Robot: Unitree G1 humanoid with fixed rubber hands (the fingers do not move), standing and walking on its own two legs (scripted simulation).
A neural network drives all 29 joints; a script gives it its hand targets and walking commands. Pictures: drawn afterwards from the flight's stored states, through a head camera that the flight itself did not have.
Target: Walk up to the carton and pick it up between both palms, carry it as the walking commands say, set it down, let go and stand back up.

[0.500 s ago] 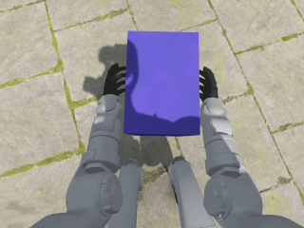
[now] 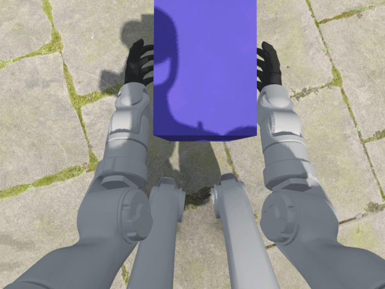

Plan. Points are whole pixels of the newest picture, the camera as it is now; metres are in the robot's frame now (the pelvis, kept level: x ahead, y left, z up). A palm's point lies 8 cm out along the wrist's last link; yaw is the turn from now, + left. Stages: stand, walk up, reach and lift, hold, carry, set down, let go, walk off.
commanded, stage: set down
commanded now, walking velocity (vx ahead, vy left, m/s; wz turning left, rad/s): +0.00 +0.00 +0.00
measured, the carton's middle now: (201, 85) +0.50 -0.03 -0.15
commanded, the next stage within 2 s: none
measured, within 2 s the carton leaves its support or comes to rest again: rests again in 1.94 s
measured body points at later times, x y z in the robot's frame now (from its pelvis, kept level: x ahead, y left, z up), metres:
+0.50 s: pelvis -0.01 +0.00 -0.06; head +0.31 -0.02 +0.25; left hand +0.53 +0.10 -0.18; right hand +0.51 -0.16 -0.19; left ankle +0.09 +0.12 -0.50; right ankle +0.09 -0.13 -0.50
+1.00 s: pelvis -0.01 +0.00 -0.12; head +0.35 -0.02 +0.14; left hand +0.55 +0.10 -0.27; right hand +0.54 -0.16 -0.28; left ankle +0.09 +0.12 -0.50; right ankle +0.09 -0.13 -0.50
